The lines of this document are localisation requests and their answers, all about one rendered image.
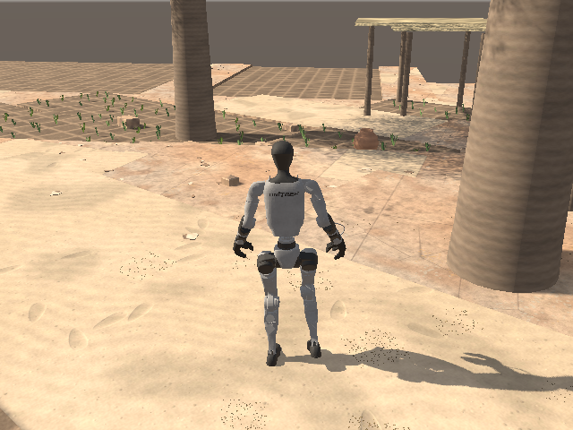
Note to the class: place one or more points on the robot left foot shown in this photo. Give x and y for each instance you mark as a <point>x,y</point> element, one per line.
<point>272,359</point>

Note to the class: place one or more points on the right robot forearm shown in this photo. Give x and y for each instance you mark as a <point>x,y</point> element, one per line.
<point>332,232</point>

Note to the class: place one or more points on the robot left hand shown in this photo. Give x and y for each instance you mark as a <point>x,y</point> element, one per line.
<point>237,247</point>

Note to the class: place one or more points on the robot right shin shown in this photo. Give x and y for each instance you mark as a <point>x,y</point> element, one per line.
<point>311,315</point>

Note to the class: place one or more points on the robot left upper arm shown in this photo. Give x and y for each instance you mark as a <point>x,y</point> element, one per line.
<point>251,204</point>

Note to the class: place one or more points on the robot right upper arm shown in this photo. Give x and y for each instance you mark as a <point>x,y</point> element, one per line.
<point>318,203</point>

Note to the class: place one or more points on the left robot forearm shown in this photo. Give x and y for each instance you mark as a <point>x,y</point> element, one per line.
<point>242,233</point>

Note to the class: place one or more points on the robot right hand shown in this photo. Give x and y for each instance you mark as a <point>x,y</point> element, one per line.
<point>341,247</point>

